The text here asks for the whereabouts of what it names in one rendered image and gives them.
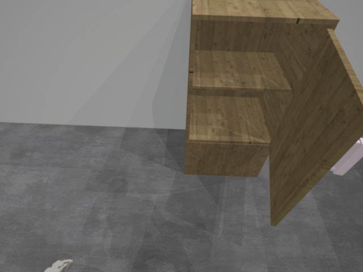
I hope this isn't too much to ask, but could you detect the left robot hand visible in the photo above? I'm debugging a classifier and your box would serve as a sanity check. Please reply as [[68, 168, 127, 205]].
[[44, 260, 74, 272]]

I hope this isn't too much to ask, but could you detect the cupboard door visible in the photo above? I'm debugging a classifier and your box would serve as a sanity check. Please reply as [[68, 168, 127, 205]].
[[269, 29, 363, 227]]

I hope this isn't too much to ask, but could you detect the handle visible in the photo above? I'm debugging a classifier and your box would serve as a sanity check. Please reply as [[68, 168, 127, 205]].
[[330, 138, 363, 175]]

